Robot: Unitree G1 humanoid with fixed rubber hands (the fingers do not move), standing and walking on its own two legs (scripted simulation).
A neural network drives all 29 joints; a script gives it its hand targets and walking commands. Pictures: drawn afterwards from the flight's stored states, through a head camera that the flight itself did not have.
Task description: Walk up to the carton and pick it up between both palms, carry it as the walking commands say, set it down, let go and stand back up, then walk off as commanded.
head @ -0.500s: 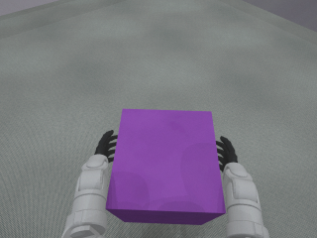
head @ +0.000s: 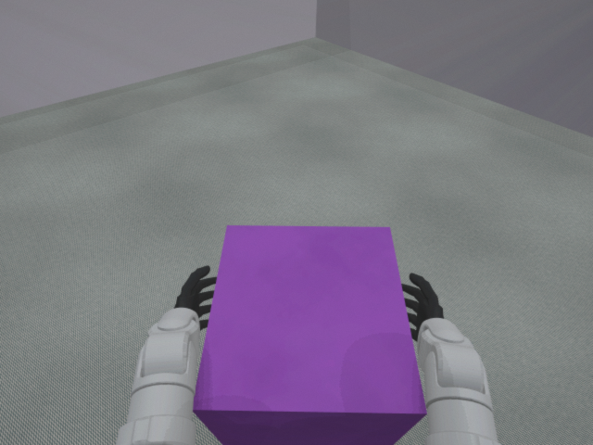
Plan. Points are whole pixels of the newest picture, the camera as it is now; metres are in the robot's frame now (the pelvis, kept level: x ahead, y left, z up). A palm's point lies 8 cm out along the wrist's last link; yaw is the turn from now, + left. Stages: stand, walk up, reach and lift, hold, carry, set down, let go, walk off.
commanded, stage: reach and lift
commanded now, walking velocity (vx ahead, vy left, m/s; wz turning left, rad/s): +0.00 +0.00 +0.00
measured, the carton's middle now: (306, 343) +0.30 -0.01 -0.04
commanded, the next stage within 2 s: hold in 1.30 s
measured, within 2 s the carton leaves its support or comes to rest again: neither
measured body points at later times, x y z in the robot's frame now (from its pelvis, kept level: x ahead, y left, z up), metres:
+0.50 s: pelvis -0.01 +0.00 +0.00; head -0.04 +0.01 +0.45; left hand +0.30 +0.17 +0.04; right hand +0.29 -0.17 +0.04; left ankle +0.01 +0.11 -0.74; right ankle +0.02 -0.11 -0.74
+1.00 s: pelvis +0.01 +0.00 +0.00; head -0.02 +0.00 +0.45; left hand +0.30 +0.17 +0.04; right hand +0.29 -0.17 +0.04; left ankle +0.01 +0.11 -0.74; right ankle +0.02 -0.11 -0.74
